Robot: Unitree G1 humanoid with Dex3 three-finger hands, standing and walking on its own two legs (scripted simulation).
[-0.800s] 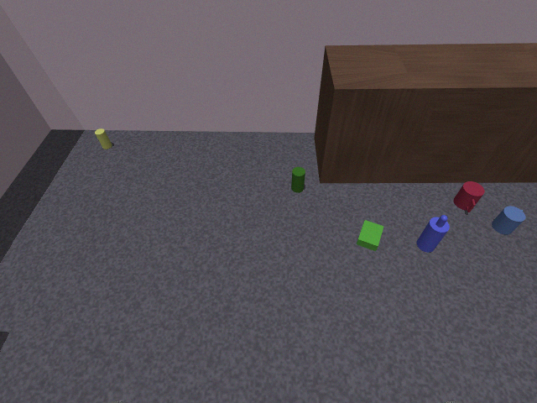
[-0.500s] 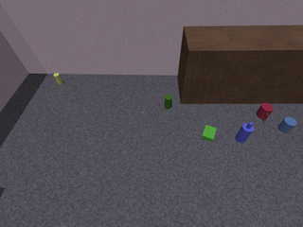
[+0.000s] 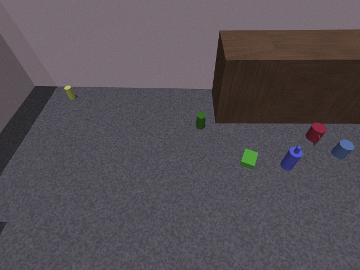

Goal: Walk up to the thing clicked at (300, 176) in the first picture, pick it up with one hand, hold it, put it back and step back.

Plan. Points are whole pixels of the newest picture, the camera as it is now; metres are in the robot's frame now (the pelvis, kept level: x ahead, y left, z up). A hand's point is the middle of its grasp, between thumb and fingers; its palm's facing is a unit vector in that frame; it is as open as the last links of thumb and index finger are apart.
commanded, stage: stand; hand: left
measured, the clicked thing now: (200, 121) +1.16 -0.14 -0.72
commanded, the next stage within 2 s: walk up in 0.32 s
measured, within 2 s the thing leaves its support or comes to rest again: neither
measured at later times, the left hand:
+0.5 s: hand out of the picture +0.10 +0.26 -0.15, palm faces -0.13 -0.92 -0.36, open 7.4 cm
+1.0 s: hand (129, 221) +0.26 +0.17 -0.16, palm faces -0.19 -0.92 -0.33, open 7.4 cm
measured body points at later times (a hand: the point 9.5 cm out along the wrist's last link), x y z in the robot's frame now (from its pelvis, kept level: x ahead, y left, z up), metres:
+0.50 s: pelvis +0.02 -0.02 -0.01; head +0.03 -0.02 +0.44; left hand +0.11 +0.30 -0.13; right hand +0.06 -0.34 -0.13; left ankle +0.00 +0.13 -0.75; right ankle +0.02 -0.14 -0.72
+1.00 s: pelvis +0.19 -0.09 -0.02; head +0.20 -0.09 +0.43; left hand +0.27 +0.21 -0.13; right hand +0.21 -0.43 -0.12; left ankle +0.33 +0.02 -0.73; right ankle +0.13 -0.21 -0.75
